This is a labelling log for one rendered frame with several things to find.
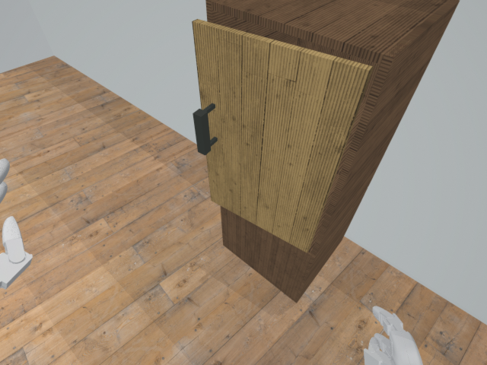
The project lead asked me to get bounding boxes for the robot right hand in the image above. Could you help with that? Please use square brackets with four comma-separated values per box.
[364, 306, 423, 365]

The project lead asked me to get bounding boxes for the cupboard door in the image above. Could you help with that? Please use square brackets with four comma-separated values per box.
[192, 19, 374, 253]

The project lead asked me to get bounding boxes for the handle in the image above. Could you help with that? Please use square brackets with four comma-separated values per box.
[193, 103, 218, 155]

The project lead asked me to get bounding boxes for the robot left hand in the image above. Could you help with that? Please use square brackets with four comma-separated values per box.
[0, 158, 33, 289]

